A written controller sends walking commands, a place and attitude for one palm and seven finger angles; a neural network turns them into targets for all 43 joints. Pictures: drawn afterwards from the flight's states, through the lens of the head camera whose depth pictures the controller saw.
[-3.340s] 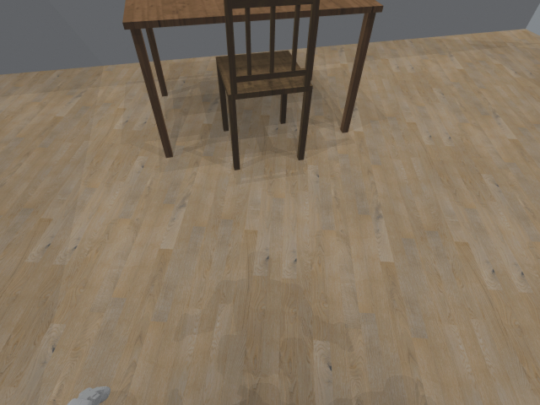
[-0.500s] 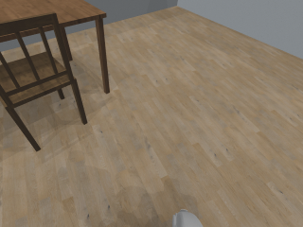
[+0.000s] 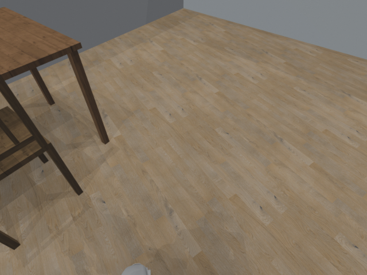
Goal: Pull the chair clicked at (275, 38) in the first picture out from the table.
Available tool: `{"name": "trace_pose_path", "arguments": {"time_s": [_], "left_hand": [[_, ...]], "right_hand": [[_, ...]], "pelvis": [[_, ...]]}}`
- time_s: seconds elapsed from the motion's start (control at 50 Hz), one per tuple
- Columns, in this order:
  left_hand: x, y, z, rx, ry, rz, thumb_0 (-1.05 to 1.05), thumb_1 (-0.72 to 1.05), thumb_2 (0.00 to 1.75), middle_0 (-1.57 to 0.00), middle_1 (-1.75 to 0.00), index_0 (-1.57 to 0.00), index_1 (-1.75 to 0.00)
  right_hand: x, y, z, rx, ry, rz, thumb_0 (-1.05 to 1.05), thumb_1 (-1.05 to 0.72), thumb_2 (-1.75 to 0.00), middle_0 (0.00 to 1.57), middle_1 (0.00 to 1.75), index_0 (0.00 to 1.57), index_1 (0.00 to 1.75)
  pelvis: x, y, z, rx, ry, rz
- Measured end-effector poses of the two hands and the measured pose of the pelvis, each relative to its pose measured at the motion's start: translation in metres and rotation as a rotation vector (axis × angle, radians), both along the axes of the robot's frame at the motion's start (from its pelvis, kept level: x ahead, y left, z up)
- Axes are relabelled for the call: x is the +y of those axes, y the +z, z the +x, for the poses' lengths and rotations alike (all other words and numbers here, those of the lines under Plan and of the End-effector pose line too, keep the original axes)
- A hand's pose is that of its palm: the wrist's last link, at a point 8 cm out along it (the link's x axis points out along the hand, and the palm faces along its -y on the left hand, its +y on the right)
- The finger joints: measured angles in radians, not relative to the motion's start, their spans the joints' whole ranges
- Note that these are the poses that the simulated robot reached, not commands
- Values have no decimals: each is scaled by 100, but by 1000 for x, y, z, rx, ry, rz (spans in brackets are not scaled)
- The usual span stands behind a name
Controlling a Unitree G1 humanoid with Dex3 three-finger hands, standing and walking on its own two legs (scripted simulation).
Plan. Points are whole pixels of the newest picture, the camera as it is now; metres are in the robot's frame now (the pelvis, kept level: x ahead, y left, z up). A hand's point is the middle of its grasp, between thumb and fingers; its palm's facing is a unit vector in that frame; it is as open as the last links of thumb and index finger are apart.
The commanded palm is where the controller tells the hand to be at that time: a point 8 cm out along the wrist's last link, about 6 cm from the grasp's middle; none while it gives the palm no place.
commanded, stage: walk to a spot facing it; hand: left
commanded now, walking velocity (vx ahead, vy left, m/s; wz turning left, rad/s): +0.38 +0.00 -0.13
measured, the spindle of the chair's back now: out of the picture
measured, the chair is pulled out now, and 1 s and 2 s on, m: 0.00 0.00 0.00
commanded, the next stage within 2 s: turn to face it in 0.56 s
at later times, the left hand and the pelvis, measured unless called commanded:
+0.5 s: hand (110, 223) +0.29 +0.22 -0.16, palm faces -0.10 -0.98 -0.18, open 7.4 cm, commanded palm none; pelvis +0.21 +0.04 +0.00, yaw -10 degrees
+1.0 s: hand (163, 163) +0.50 +0.08 -0.15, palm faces -0.16 -0.97 -0.20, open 7.2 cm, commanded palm none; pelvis +0.35 -0.06 +0.00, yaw -10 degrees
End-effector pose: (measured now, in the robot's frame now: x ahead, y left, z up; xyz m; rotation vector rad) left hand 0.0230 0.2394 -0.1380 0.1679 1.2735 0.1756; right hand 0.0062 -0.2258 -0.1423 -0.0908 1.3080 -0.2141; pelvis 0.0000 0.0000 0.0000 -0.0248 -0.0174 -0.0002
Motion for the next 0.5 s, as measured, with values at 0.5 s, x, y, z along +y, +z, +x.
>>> {"name": "trace_pose_path", "arguments": {"time_s": [0.5], "left_hand": [[31, 3, 269, 0, -137, -42, 1, 92, 90, -20, -30, -19, -30]], "right_hand": [[44, 8, 160, 34, -130, -9, -1, -95, -90, 20, 30, 20, 30]], "pelvis": [[42, 5, 211, -6, -177, 39]]}}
